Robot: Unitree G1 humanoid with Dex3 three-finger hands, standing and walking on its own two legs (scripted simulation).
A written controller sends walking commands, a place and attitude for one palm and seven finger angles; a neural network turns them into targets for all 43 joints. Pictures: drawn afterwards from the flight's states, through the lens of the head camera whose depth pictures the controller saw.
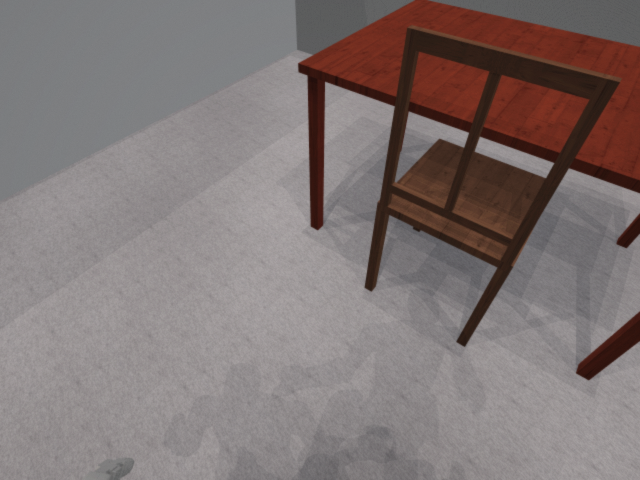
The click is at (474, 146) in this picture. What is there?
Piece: chair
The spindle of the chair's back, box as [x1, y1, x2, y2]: [444, 71, 501, 211]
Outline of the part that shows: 489,71 444,207 450,211 454,207 501,75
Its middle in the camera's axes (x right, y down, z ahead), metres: +0.34 -0.20 +0.90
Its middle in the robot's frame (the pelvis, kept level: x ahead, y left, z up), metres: +0.82 -0.31 -0.05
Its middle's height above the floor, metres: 0.72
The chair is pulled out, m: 0.00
